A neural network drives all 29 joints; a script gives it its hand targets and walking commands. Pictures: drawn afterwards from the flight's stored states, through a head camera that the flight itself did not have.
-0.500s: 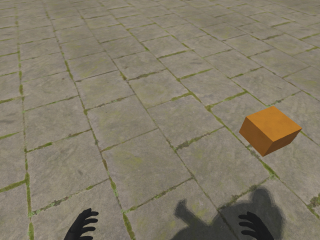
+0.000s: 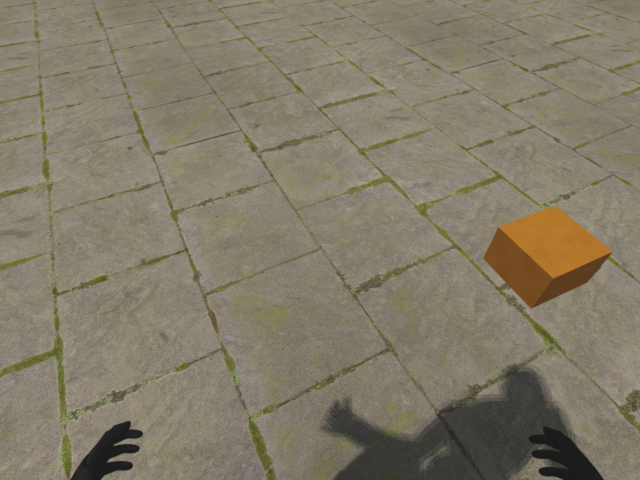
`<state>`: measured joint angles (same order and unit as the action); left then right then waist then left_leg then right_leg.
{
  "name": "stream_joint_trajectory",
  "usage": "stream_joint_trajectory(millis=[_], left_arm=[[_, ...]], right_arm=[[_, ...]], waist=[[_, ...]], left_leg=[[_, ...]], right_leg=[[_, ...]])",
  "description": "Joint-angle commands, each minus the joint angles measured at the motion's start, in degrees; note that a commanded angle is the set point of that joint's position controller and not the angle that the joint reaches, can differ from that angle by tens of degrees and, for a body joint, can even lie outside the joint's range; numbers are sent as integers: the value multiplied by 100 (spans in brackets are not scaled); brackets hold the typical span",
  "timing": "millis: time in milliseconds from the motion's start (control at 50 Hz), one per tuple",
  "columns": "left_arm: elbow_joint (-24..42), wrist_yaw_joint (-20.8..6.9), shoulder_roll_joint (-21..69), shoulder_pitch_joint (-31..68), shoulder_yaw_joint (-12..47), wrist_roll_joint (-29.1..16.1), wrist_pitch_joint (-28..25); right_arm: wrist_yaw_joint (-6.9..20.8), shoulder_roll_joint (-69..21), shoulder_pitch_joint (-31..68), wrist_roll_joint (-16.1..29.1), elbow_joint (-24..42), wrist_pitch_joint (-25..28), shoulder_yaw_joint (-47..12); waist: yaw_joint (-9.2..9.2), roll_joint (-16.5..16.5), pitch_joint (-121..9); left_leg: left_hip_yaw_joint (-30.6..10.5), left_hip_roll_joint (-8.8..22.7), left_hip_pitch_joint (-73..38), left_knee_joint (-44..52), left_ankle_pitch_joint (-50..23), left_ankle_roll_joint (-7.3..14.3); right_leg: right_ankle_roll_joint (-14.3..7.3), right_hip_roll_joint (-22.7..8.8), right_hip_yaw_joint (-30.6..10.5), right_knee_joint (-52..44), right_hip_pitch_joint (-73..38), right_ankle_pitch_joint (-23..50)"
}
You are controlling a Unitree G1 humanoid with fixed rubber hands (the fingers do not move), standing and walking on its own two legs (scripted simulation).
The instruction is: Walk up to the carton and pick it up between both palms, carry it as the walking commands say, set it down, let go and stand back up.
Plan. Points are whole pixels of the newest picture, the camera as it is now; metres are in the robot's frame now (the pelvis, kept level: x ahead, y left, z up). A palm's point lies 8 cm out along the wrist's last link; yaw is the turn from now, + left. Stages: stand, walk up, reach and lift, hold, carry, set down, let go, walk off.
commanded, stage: stand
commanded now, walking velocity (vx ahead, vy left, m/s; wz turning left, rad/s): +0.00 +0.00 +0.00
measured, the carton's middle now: (543, 255) +1.02 -0.79 -0.66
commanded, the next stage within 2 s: walk up in 0.72 s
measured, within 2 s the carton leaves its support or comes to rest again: neither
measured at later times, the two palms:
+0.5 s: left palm out of the picture +0.13 +0.31 -0.08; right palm out of the picture +0.14 -0.30 -0.07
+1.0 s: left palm out of the picture +0.10 +0.31 -0.09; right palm out of the picture +0.10 -0.31 -0.08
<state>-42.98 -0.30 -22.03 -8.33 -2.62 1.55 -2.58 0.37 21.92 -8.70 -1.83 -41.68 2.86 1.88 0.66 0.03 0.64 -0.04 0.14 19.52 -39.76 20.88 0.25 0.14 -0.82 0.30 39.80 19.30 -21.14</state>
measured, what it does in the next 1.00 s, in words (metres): stands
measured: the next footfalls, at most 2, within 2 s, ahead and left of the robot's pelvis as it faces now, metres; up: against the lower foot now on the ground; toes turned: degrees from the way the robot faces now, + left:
left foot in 1.50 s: +0.16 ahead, +0.07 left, +0.00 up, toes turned -10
right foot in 1.90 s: +0.31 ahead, -0.43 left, +0.00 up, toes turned -30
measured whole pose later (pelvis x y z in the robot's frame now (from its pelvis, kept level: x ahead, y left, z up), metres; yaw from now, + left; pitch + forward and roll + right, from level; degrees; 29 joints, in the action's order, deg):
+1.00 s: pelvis +0.00 +0.00 +0.02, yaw -2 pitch -1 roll +1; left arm -58.4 -1.4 -22.6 -5.2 -1.7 0.3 0.5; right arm -0.9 21.7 -5.6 -1.3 -56.7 -0.4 2.4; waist 1.8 1.0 3.0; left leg 1.9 0.2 10.6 -25.8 13.6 0.2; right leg -0.1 -1.6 -0.5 29.6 13.2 -13.1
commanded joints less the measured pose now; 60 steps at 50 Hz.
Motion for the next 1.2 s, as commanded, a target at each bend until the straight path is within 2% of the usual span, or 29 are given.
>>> stream_joint_trajectory(millis=[0,160,300,520,880,900,920,940,960,980,1000,1020,1040,1060,1080,1100,1120,1140,1160,1180], left_arm=[[173,22,-906,236,-226,-33,-71],[-175,18,-922,333,-155,-62,-52],[-475,15,-945,446,-104,-67,-18],[-966,13,-953,579,-15,-85,24],[-1497,23,-997,630,40,-71,46],[-1316,-209,-496,640,-30,-173,306],[-1277,-166,-229,602,63,-156,364],[-1227,-149,-261,552,24,-126,363],[-1176,-141,-185,537,1,-160,369],[-1065,-131,-165,521,-45,-173,395],[-1064,-143,-112,259,-68,-152,486],[-1035,-152,-143,126,-76,-119,543],[-960,-146,-150,91,-88,-103,574],[-926,-150,-116,-27,-78,-95,584],[-961,-151,-153,-241,-64,-99,558],[-965,-324,-364,-652,-164,8,582],[-680,-420,-606,-666,-245,70,610],[-559,-415,-844,-583,-293,79,572],[-676,-346,-738,-781,-215,110,494],[-827,-299,-507,-834,-116,76,441]], right_arm=[[-25,937,253,21,202,82,223],[-33,952,303,37,-120,61,169],[-36,964,409,72,-418,25,116],[-49,970,515,94,-923,-7,43],[-59,993,625,94,-1502,-63,-5],[-124,799,-438,46,-1600,-300,287],[-187,839,32,30,-1437,-403,317],[-232,830,31,35,-1222,-461,344],[-246,769,-95,42,-1172,-477,327],[-248,753,-102,38,-1070,-505,305],[-256,750,84,29,-934,-523,326],[-256,750,330,24,-795,-534,339],[-255,706,475,17,-702,-554,331],[-246,676,624,17,-679,-569,330],[-214,559,703,18,-705,-609,318],[-232,786,483,-64,-701,-559,344],[-273,825,797,-7,-720,-584,328],[-239,476,1184,66,-556,-585,250],[-228,322,1285,35,-435,-497,223],[-204,269,1120,10,-533,-386,225]], waist=[[8,-27,-436],[11,68,-445],[-4,-59,-411],[2,-12,-345],[-20,3,-149],[-235,63,-148],[-204,-647,622],[-191,-850,480],[-214,-733,122],[-215,-910,-38],[-130,-1046,-196],[-19,-1079,-218],[48,-893,-174],[158,-812,-143],[275,-372,-62],[337,755,-445],[582,1636,28],[811,2655,378],[751,2150,521],[596,1486,490]], left_leg=[[-493,478,-217,707,-1190,410],[-521,520,-399,907,-1403,383],[-518,556,-608,1156,-1628,335],[-545,615,-885,1625,-1778,257],[-563,667,-1103,2157,-1546,170],[-1310,1046,-1881,1873,863,546],[-676,1298,-1445,1842,-409,356],[-590,1324,-1448,1730,-1698,476],[-605,1431,-1422,1637,-2444,585],[-747,1636,-1079,1700,-2510,743],[-743,1909,-878,1772,-1977,919],[-744,2026,-696,1826,-1499,954],[-571,1928,-485,1710,-1090,844],[-239,1677,-308,1421,-711,604],[186,1258,-27,835,-228,334],[-80,1232,358,640,1546,321],[374,799,889,3,1955,-99],[869,94,1514,-1548,1493,-299],[333,288,1570,-1871,1291,-359],[227,469,1443,-1796,1061,-378]], right_leg=[[-380,-436,-485,-744,-250,1092],[-354,-478,-470,-972,-466,1295],[-309,-493,-443,-1220,-649,1479],[-248,-571,-436,-1695,-990,1621],[-171,-639,-449,-2208,-1131,1385],[-232,-386,-68,-1084,233,-545],[-143,-364,-311,-926,666,942],[-100,-339,-324,-562,561,1391],[-42,-236,-208,-143,317,1247],[44,-158,-38,255,165,627],[45,-118,30,640,58,-129],[19,-181,-29,715,-53,-525],[-32,-237,-49,465,-219,-541],[-117,-274,-22,-245,-494,-266],[-252,-288,-244,-1075,-827,93],[-474,-469,-810,-1331,-1001,-1134],[-571,-755,-1233,-2399,-753,-2328],[-815,-1116,-2429,-3283,-652,-2820],[-1026,-1140,-3098,-3417,-449,-2454],[-1146,-1086,-3138,-3271,-514,-1851]])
